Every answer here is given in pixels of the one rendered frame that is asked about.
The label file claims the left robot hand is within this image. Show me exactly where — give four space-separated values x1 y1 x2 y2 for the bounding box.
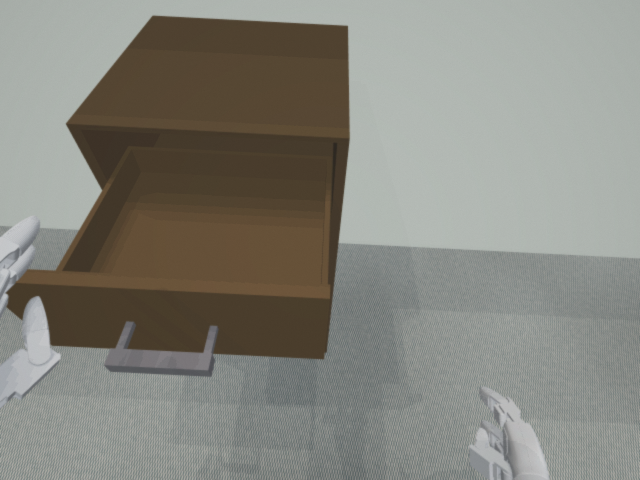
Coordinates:
0 215 60 409

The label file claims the cabinet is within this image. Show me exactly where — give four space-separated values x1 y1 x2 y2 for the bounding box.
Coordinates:
66 16 350 353

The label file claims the right robot hand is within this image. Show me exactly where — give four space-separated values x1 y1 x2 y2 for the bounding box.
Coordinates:
469 387 549 480

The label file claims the handle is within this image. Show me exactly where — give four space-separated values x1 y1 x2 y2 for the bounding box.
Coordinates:
104 321 219 377

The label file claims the drawer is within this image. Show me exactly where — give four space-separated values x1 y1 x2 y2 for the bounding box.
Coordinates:
6 146 332 359

